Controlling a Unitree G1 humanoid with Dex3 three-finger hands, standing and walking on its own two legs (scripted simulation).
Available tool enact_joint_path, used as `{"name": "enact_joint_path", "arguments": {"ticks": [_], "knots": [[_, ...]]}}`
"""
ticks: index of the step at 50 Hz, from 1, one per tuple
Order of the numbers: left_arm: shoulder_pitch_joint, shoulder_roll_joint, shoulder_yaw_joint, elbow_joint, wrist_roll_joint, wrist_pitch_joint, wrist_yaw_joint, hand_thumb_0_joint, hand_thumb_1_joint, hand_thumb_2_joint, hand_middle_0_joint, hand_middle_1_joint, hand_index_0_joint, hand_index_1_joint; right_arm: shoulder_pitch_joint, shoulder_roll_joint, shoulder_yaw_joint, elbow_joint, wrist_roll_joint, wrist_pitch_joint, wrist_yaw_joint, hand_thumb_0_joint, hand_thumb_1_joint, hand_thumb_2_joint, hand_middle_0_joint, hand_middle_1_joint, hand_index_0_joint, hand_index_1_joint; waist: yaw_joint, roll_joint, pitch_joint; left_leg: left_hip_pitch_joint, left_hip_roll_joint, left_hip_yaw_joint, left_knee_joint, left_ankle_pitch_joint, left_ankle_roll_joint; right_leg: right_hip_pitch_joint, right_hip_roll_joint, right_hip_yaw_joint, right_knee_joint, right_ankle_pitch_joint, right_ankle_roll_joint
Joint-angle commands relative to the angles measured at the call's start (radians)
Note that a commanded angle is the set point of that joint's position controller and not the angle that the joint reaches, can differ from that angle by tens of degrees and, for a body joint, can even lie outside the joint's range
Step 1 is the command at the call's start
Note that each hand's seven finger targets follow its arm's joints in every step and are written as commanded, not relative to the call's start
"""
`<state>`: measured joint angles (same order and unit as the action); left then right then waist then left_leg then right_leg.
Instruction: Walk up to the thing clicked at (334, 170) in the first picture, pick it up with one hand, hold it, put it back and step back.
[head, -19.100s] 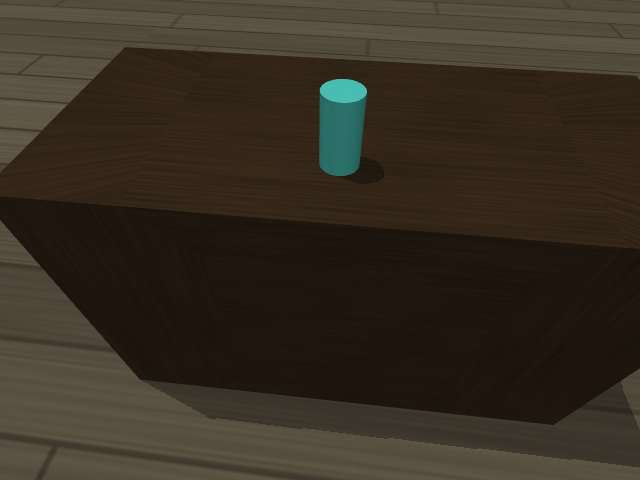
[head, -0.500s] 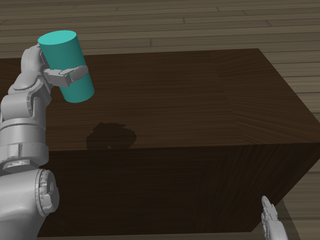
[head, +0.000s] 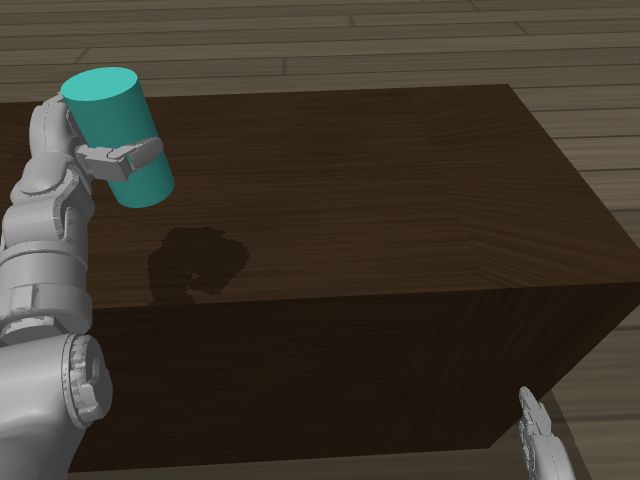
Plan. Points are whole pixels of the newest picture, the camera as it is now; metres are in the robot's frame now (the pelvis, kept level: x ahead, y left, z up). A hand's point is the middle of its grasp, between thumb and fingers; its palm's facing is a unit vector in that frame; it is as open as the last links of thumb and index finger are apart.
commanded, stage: crouch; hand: left
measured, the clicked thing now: (125, 141) +0.46 +0.21 +0.22
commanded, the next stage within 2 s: lower in 0.26 s
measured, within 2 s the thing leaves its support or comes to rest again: rests again in 1.44 s
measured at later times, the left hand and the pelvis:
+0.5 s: hand (127, 145) +0.47 +0.22 +0.20, palm faces +0.23 -0.97 +0.00, open 10.4 cm; pelvis +0.00 +0.00 +0.00, yaw +0 degrees
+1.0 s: hand (145, 170) +0.49 +0.22 +0.15, palm faces +0.21 -0.98 +0.00, open 10.4 cm; pelvis +0.01 +0.00 -0.01, yaw -1 degrees
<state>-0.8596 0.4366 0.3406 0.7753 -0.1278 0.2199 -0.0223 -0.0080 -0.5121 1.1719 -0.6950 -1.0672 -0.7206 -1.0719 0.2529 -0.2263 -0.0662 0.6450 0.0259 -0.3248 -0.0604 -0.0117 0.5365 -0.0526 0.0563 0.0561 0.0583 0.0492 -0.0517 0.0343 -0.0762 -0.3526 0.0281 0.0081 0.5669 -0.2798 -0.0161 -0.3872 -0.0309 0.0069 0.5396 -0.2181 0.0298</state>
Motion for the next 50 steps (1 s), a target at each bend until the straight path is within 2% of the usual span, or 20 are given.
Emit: {"name": "enact_joint_path", "arguments": {"ticks": [1,2,3,5,13,15,16,17,18,20,22,23,25,26,29,31,33,37,44,50], "knots": [[-0.518,0.234,0.027,-0.21,-0.01,-0.111,-0.001,0.0,0.117,1.338,-1.328,-1.486,-1.355,-1.486,-0.093,-0.118,-0.041,-0.151,0.009,-0.044,-0.005,0.0,0.546,-0.053,0.05,0.05,0.05,0.05,0.0,0.014,-0.313,0.133,-0.02,0.006,-0.075,0.216,0.017,0.112,0.039,-0.053,-0.052,0.178,-0.03],[-0.541,0.216,0.002,-0.217,-0.008,-0.119,-0.004,0.0,0.109,1.331,-1.327,-1.48,-1.354,-1.48,-0.104,-0.124,-0.05,-0.166,0.01,-0.04,-0.005,0.0,0.544,-0.054,0.05,0.05,0.049,0.05,-0.012,0.005,-0.336,0.129,-0.026,0.009,-0.067,0.223,0.02,0.121,0.036,-0.046,-0.056,0.19,-0.029],[-0.521,0.298,0.064,-0.212,-0.009,-0.124,0.002,0.0,0.113,1.342,-1.333,-1.49,-1.359,-1.49,-0.093,-0.163,-0.072,-0.181,0.007,-0.037,-0.011,0.0,0.541,-0.055,0.05,0.05,0.049,0.05,-0.007,-0.015,-0.367,0.13,-0.028,0.012,-0.058,0.247,0.024,0.157,0.032,-0.045,-0.054,0.216,-0.023],[-0.539,0.287,0.053,-0.211,-0.005,-0.132,0.0,0.0,0.106,1.338,-1.329,-1.488,-1.357,-1.487,-0.083,-0.117,-0.037,-0.156,0.007,-0.025,-0.005,0.0,0.546,-0.053,0.05,0.05,0.05,0.05,-0.005,0.014,-0.357,0.117,-0.031,0.018,-0.057,0.251,0.025,0.157,0.029,-0.04,-0.055,0.225,-0.024],[-0.528,0.278,0.051,-0.164,-0.004,-0.166,-0.005,0.0,0.128,1.352,-1.337,-1.493,-1.362,-1.494,-0.08,-0.137,-0.052,-0.17,0.006,0.005,-0.01,0.0,0.542,-0.055,0.05,0.05,0.05,0.05,-0.023,-0.001,-0.354,0.124,-0.027,0.016,-0.058,0.25,0.025,0.143,0.034,-0.043,-0.059,0.226,-0.024],[-0.542,0.254,0.029,-0.178,-0.002,-0.178,-0.01,0.0,0.123,1.344,-1.337,-1.494,-1.365,-1.492,-0.104,-0.1,-0.022,-0.173,0.008,0.008,-0.006,0.0,0.545,-0.053,0.05,0.05,0.05,0.05,-0.019,0.011,-0.353,0.116,-0.027,0.017,-0.056,0.259,0.026,0.148,0.033,-0.042,-0.054,0.236,-0.024],[-0.537,0.26,0.025,-0.16,-0.001,-0.179,-0.014,0.0,0.121,1.346,-1.33,-1.489,-1.357,-1.488,-0.09,-0.109,-0.033,-0.136,0.007,0.016,-0.007,0.0,0.546,-0.053,0.05,0.05,0.05,0.05,-0.023,0.029,-0.344,0.116,-0.031,0.021,-0.054,0.259,0.025,0.133,0.03,-0.039,-0.058,0.237,-0.024],[-0.506,0.324,0.072,-0.138,0.002,-0.18,-0.01,0.0,0.131,1.347,-1.339,-1.493,-1.366,-1.493,-0.087,-0.161,-0.068,-0.157,0.005,0.018,-0.011,0.0,0.546,-0.053,0.05,0.05,0.05,0.05,-0.025,0.013,-0.344,0.123,-0.026,0.017,-0.059,0.249,0.024,0.13,0.034,-0.043,-0.058,0.224,-0.025],[-0.546,0.271,0.034,-0.162,-0.001,-0.182,-0.014,0.0,0.138,1.344,-1.332,-1.488,-1.36,-1.486,-0.086,-0.117,-0.029,-0.156,0.006,0.019,-0.007,0.0,0.546,-0.053,0.05,0.05,0.05,0.05,-0.028,0.036,-0.35,0.129,-0.024,0.015,-0.057,0.262,0.021,0.126,0.034,-0.045,-0.058,0.235,-0.028],[-0.53,0.291,0.055,-0.135,0.0,-0.187,-0.012,0.0,0.068,1.315,-1.361,-1.507,-1.386,-1.508,-0.107,-0.123,-0.032,-0.175,0.006,0.023,-0.006,0.0,0.53,-0.056,0.049,0.05,0.049,0.05,-0.024,0.014,-0.348,0.129,-0.02,0.011,-0.058,0.253,0.021,0.123,0.038,-0.05,-0.056,0.219,-0.027],[-0.52,0.216,0.015,-0.077,-0.005,-0.197,-0.019,0.0,0.075,1.311,-1.358,-1.501,-1.383,-1.501,-0.092,-0.07,0.009,-0.155,0.008,0.031,0.004,0.0,0.532,-0.055,0.049,0.05,0.049,0.05,-0.033,0.013,-0.298,0.09,-0.022,0.014,-0.057,0.236,0.023,0.098,0.039,-0.047,-0.057,0.205,-0.028],[-0.498,0.239,0.023,-0.064,-0.004,-0.204,-0.021,0.0,0.087,1.319,-1.358,-1.505,-1.382,-1.505,-0.105,-0.122,-0.028,-0.186,0.006,0.032,0.001,0.0,0.532,-0.056,0.049,0.05,0.049,0.05,-0.04,-0.009,-0.305,0.094,-0.021,0.011,-0.059,0.218,0.024,0.093,0.039,-0.049,-0.061,0.188,-0.027],[-0.511,0.257,0.023,-0.056,0.005,-0.223,-0.016,0.0,0.097,1.305,-1.355,-1.496,-1.383,-1.493,-0.082,-0.098,-0.006,-0.145,0.003,0.04,0.007,0.0,0.538,-0.053,0.049,0.05,0.049,0.05,-0.03,0.027,-0.293,0.074,-0.021,0.011,-0.058,0.187,0.022,0.071,0.038,-0.047,-0.056,0.158,-0.029],[-0.527,0.296,0.051,-0.073,0.002,-0.236,-0.016,0.0,0.096,1.304,-1.343,-1.489,-1.371,-1.487,-0.075,-0.118,-0.017,-0.17,0.002,0.045,0.006,0.0,0.541,-0.053,0.049,0.05,0.049,0.05,-0.036,0.026,-0.328,0.088,-0.02,0.012,-0.054,0.185,0.022,0.073,0.036,-0.044,-0.057,0.157,-0.029],[-0.541,0.289,0.042,-0.086,0.002,-0.267,-0.016,0.0,0.113,1.301,-1.329,-1.484,-1.359,-1.479,-0.088,-0.16,-0.054,-0.185,-0.002,0.049,0.0,0.0,0.536,-0.054,0.049,0.05,0.049,0.05,-0.042,0.03,-0.345,0.098,-0.011,0.003,-0.046,0.184,0.018,0.062,0.042,-0.049,-0.043,0.151,-0.031],[-0.55,0.311,0.064,-0.081,-0.001,-0.29,-0.016,0.0,0.099,1.292,-1.319,-1.478,-1.35,-1.471,-0.087,-0.165,-0.054,-0.218,-0.003,0.053,-0.004,0.0,0.529,-0.056,0.049,0.05,0.049,0.051,-0.052,0.018,-0.401,0.116,-0.009,0.002,-0.024,0.235,0.018,0.078,0.039,-0.047,-0.03,0.196,-0.029],[-0.573,0.275,0.037,-0.098,0.0,-0.314,-0.023,0.0,0.068,1.279,-1.301,-1.453,-1.328,-1.451,-0.104,-0.101,-0.001,-0.232,-0.001,0.057,0.001,0.0,0.525,-0.058,0.049,0.05,0.049,0.05,-0.049,0.05,-0.405,0.108,-0.008,0.003,-0.01,0.262,0.014,0.081,0.038,-0.046,-0.019,0.214,-0.033],[-0.534,0.327,0.076,-0.046,-0.002,-0.346,-0.024,0.0,0.066,1.298,-1.325,-1.478,-1.351,-1.477,-0.095,-0.113,-0.009,-0.232,-0.005,0.076,-0.005,0.0,0.521,-0.059,0.049,0.05,0.049,0.05,-0.047,0.037,-0.416,0.05,-0.018,0.011,0.007,0.217,0.025,0.094,0.031,-0.035,-0.007,0.196,-0.027],[-0.505,0.319,0.069,-0.011,0.009,-0.375,-0.03,0.0,0.076,1.294,-1.319,-1.475,-1.346,-1.472,-0.09,-0.122,-0.022,-0.259,-0.01,0.103,-0.001,0.0,0.523,-0.058,0.049,0.05,0.049,0.05,-0.056,0.049,-0.392,-0.001,-0.015,0.014,0.037,0.189,0.025,0.045,0.034,-0.031,0.02,0.174,-0.029],[-0.504,0.323,0.06,-0.013,0.008,-0.396,-0.054,0.0,0.085,1.297,-1.312,-1.473,-1.336,-1.472,-0.059,-0.128,-0.016,-0.267,-0.012,0.117,0.003,0.0,0.518,-0.06,0.049,0.051,0.049,0.051,-0.067,0.107,-0.432,0.063,0.005,-0.001,0.084,0.328,0.01,-0.025,0.042,-0.04,0.062,0.237,-0.04]]}}
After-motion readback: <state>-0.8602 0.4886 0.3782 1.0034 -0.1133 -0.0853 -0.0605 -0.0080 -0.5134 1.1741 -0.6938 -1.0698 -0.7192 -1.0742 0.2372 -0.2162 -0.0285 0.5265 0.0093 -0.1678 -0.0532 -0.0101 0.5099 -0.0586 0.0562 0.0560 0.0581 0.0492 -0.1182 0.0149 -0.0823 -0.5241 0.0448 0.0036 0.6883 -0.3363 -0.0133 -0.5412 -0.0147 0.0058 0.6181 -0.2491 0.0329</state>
